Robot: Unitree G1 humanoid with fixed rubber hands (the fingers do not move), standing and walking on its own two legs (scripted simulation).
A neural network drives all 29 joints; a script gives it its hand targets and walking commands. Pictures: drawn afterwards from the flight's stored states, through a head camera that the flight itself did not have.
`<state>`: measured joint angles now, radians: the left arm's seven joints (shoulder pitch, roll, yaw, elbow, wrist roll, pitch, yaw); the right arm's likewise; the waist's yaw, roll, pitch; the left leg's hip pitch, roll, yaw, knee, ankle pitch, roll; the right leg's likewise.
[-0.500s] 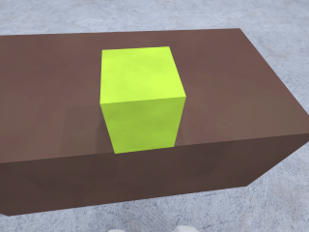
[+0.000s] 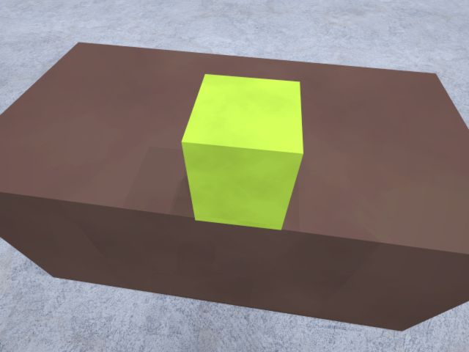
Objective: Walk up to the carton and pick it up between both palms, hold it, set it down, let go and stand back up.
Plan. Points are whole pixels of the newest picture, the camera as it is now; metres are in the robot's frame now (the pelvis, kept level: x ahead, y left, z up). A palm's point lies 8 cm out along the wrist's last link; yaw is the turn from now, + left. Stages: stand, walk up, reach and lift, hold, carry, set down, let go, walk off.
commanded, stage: walk up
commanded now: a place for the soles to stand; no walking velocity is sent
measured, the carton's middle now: (244, 154) +0.49 +0.01 +0.02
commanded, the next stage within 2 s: reach and lift in 1.64 s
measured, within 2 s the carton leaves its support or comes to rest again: neither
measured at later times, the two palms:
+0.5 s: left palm out of the picture +0.02 +0.26 -0.14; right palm out of the picture +0.04 -0.22 -0.13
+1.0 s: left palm out of the picture +0.01 +0.30 -0.14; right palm out of the picture +0.07 -0.23 -0.13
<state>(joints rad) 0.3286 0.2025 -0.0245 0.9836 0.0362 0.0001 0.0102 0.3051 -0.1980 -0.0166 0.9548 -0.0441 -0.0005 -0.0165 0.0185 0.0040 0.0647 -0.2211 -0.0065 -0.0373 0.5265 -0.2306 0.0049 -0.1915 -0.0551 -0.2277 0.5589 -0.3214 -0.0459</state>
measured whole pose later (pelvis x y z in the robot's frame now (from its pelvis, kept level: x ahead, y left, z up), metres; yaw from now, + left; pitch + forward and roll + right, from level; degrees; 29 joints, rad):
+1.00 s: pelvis +0.00 +0.03 -0.01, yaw +7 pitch -1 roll -2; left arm 0.24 0.27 -0.02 0.98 0.02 0.05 0.01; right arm 0.29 -0.26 0.02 0.93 0.00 0.01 -0.04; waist 0.00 0.02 0.04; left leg -0.33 -0.08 -0.14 0.68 -0.32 0.04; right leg -0.20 -0.12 -0.33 0.62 -0.37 -0.01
